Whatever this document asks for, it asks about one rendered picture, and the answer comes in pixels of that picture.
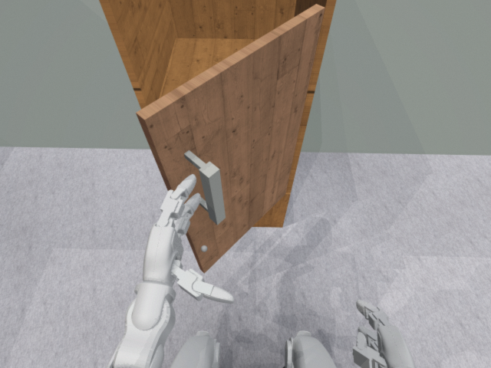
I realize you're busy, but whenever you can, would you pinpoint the handle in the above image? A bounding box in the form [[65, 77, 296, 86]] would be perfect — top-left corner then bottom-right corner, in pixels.
[[184, 151, 226, 225]]

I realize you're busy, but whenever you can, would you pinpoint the cupboard door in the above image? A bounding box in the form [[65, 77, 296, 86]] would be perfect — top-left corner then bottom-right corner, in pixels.
[[136, 4, 325, 274]]

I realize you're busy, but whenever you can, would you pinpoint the right robot thigh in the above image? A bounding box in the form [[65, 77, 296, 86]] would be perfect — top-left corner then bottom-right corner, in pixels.
[[285, 336, 337, 368]]

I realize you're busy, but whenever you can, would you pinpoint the right robot hand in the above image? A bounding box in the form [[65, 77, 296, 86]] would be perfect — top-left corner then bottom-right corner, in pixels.
[[353, 300, 415, 368]]

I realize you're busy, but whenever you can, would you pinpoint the robot left forearm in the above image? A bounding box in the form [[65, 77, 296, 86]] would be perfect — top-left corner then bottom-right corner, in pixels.
[[106, 281, 176, 368]]

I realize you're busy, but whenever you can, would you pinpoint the left robot thigh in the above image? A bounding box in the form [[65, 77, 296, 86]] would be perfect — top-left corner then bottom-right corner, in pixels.
[[170, 336, 220, 368]]

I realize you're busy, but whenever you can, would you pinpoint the left robot hand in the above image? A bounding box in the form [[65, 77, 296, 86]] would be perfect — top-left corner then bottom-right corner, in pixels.
[[143, 174, 234, 304]]

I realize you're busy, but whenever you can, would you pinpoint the robot thigh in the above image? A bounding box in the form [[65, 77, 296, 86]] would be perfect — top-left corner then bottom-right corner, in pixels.
[[285, 336, 337, 368], [170, 336, 220, 368]]

